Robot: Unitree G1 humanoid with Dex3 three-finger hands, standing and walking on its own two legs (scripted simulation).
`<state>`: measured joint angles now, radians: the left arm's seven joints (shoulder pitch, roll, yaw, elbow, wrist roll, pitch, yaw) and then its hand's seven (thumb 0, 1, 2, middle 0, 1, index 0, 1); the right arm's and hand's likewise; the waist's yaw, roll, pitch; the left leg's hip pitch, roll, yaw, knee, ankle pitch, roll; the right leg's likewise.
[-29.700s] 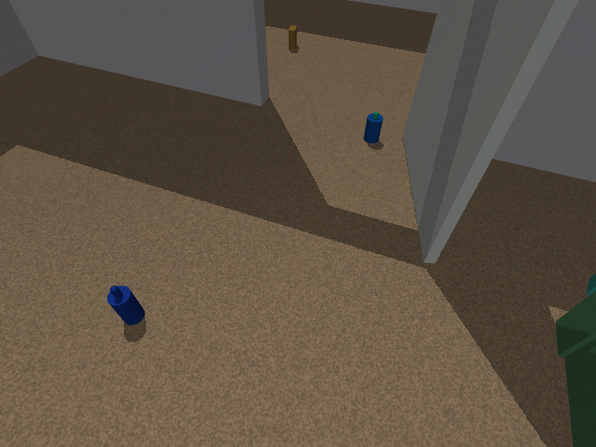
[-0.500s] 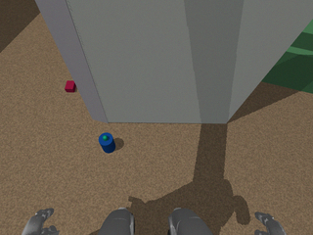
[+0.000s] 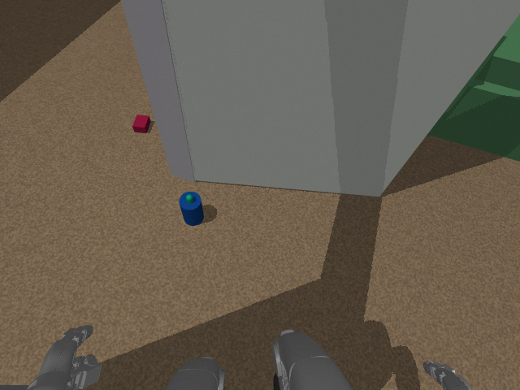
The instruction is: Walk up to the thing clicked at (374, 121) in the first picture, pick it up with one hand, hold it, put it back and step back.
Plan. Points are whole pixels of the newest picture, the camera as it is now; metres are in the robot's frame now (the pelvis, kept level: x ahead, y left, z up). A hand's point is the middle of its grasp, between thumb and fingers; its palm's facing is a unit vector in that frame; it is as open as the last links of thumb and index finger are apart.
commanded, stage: walk up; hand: left
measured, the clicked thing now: (191, 207) +0.74 +0.23 -0.67
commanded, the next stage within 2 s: stand in 1.34 s
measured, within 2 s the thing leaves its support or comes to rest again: neither
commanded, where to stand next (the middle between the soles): +0.27 -0.02 m, yaw +0 degrees
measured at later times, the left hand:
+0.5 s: hand out of the picture -0.02 +0.23 -0.13, palm faces +0.00 -0.92 -0.38, open 7.4 cm
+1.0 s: hand out of the picture +0.04 +0.23 -0.13, palm faces +0.02 -0.94 -0.34, open 7.4 cm
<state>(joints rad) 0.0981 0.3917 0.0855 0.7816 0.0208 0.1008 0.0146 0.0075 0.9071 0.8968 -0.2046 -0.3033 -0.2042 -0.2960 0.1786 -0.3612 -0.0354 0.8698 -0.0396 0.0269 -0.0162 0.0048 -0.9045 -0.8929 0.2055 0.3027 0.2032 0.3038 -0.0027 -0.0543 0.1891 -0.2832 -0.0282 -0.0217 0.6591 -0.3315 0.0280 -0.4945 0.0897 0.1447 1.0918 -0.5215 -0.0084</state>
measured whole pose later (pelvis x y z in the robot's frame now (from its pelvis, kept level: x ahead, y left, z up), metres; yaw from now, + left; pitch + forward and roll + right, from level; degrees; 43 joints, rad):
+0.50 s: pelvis -0.08 -0.03 +0.01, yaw -2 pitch -3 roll +0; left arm 0.26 0.34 0.07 0.93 0.04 -0.01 -0.02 0.01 0.90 0.90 -0.21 -0.30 -0.21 -0.30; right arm 0.26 -0.41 -0.05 0.96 -0.02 0.02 0.00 0.01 -0.91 -0.89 0.20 0.30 0.20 0.30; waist 0.02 0.04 0.07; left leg -0.32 -0.01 -0.07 0.73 -0.44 -0.01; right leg -0.17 -0.01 0.00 0.57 -0.35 0.01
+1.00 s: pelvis -0.06 -0.02 +0.01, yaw +0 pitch -2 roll +0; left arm 0.12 0.34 0.05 1.02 0.01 -0.01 -0.01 0.01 0.91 0.90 -0.21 -0.30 -0.21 -0.30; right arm 0.16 -0.36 -0.03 1.03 -0.02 -0.02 0.01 0.01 -0.91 -0.89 0.20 0.30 0.20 0.30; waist 0.01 0.00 0.05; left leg -0.21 -0.02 -0.06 0.51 -0.26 0.00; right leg -0.14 -0.03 -0.02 0.48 -0.31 0.02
